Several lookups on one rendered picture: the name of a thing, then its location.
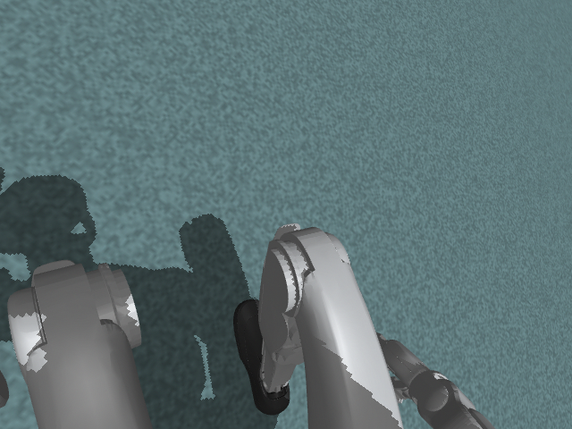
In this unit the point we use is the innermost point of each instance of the right robot foot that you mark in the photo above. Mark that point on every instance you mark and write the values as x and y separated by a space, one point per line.
249 342

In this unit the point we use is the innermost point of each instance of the right robot hand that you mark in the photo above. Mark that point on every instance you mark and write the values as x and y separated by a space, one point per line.
403 363

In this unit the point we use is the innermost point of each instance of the right robot arm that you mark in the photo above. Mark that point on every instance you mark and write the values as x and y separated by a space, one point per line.
443 405

